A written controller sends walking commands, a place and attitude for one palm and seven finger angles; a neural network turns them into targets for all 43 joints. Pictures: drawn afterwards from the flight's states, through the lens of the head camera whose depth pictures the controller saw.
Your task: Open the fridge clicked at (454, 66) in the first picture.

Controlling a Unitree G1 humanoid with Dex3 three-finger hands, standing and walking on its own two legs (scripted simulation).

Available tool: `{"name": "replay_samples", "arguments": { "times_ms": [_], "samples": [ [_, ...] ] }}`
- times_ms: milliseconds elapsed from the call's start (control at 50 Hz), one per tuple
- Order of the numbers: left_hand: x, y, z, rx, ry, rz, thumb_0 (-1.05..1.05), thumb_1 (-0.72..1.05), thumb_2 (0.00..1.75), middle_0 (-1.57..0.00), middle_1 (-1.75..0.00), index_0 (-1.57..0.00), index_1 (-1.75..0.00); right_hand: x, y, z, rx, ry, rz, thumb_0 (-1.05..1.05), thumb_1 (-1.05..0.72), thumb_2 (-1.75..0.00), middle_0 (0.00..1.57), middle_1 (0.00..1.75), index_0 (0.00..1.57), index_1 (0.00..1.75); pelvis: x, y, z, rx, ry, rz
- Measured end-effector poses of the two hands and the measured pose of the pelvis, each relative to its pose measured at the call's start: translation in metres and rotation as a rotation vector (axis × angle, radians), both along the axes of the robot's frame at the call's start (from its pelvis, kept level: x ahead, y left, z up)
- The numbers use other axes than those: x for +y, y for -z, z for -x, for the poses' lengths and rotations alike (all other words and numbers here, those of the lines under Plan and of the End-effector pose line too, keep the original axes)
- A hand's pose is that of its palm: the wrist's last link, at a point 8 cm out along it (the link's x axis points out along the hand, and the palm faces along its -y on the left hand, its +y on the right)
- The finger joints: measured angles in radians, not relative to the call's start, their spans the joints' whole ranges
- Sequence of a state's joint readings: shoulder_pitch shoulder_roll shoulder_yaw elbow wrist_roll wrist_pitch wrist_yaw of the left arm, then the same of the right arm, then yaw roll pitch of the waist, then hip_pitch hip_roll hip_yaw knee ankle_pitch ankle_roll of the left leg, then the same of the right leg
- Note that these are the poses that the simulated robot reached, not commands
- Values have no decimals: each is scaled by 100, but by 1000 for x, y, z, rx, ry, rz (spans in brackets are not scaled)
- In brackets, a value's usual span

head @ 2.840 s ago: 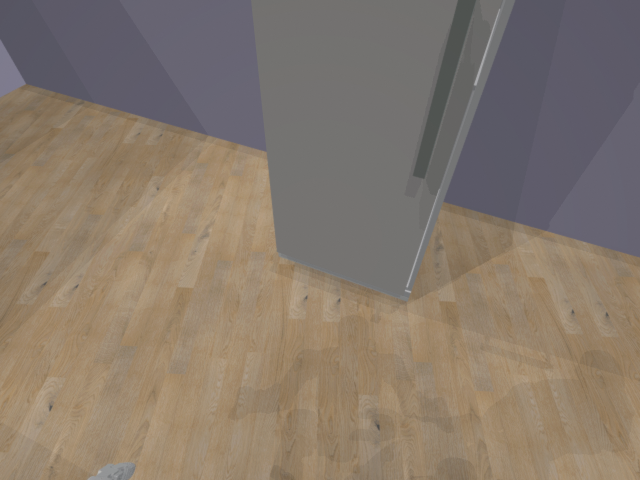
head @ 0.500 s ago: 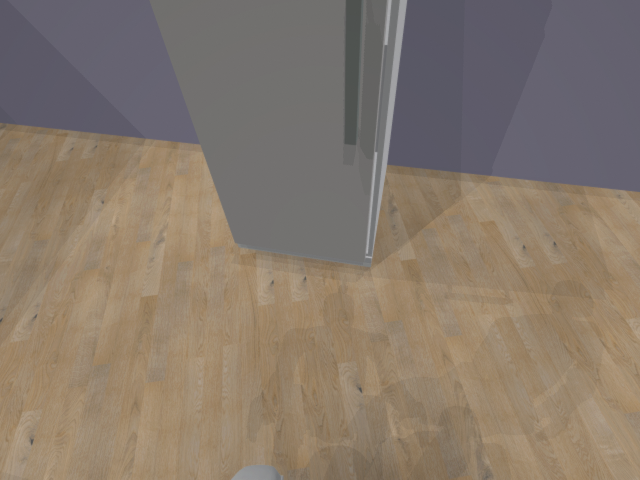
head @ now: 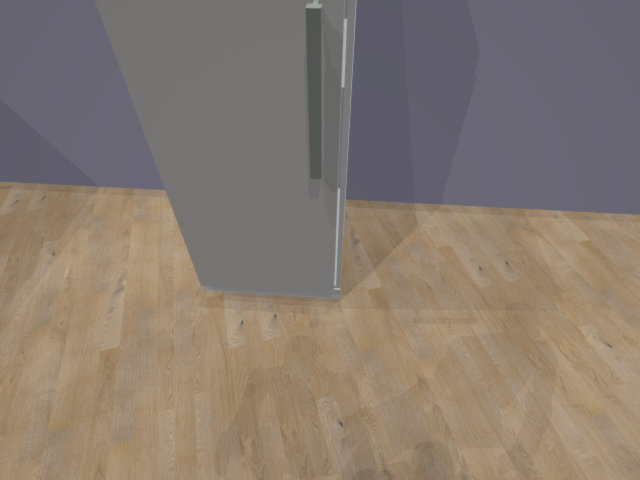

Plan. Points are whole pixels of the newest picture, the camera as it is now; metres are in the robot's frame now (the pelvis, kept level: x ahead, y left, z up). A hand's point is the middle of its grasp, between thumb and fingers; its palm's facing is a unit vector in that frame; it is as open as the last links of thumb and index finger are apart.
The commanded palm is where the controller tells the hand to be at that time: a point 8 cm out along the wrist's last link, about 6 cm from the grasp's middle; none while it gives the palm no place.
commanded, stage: take the last steps up to it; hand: right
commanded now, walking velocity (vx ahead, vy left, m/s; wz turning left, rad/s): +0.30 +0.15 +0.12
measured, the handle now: (316, 99) +0.85 +0.04 +0.08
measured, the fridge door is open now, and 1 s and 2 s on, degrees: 0 0 0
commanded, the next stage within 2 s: come to a stop and stand still in 0.84 s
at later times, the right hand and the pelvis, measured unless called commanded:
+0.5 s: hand (412, 422) +0.26 -0.13 -0.18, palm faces -0.14 +0.97 -0.18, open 7.4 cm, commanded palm none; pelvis +0.15 +0.05 -0.01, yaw +5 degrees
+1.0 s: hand (378, 358) +0.38 -0.09 -0.19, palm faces -0.05 +0.99 -0.13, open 7.3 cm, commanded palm none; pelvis +0.34 +0.09 +0.00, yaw +5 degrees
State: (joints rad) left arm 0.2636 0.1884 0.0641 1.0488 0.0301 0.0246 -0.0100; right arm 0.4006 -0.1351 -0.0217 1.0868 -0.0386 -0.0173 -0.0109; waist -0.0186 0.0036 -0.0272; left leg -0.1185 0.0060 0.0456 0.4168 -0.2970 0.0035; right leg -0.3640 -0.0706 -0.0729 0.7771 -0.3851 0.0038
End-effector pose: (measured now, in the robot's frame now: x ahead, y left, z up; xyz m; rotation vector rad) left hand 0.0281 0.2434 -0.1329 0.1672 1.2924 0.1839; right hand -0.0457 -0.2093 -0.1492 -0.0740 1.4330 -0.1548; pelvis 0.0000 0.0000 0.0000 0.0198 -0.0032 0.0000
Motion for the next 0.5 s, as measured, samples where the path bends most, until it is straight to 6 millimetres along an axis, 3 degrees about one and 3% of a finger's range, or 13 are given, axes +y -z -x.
{"name": "replay_samples", "arguments": {
  "times_ms": [100, 180, 260, 340, 420, 500],
  "samples": [
    [-19, 1, -20, -32, -7, -35, 0, 91, 89, -20, -30, -20, -30, -5, 17, 19, 147, 11, -65, 0, -91, -90, 20, 30, 20, 30, -14, 10, -20, 1, -30, -1],
    [-32, -8, -8, 0, -68, -31, 0, 91, 89, -20, -30, -20, -30, -16, 11, -10, 180, -44, -73, 1, -91, -90, 20, 30, 20, 30, -15, 1, -38, -3, -57, -5],
    [-41, -11, 15, 113, -115, -6, 0, 90, 89, -20, -30, -20, -30, -25, 4, -70, 94, -70, -46, 1, -91, -90, 19, 30, 20, 30, -11, -6, -60, 3, -65, -14],
    [-44, -11, 33, 222, -174, 28, 0, 90, 89, -20, -30, -20, -30, -24, 1, -143, 1, -115, -15, 1, -91, -90, 19, 30, 20, 30, 0, -7, -85, 8, -79, -9],
    [-37, -8, 41, 311, -236, 62, 0, 90, 89, -20, -30, -20, -30, -7, 0, -226, -89, -183, 9, 0, -91, -90, 19, 30, 19, 30, 19, -2, -114, 11, -88, -2],
    [-17, 3, 32, 389, -280, 94, 0, 90, 89, -21, -30, -20, -30, 25, 2, -310, -200, -242, 31, 0, -91, -90, 19, 30, 19, 30, 47, 12, -151, 15, -90, 2]
  ]
}}
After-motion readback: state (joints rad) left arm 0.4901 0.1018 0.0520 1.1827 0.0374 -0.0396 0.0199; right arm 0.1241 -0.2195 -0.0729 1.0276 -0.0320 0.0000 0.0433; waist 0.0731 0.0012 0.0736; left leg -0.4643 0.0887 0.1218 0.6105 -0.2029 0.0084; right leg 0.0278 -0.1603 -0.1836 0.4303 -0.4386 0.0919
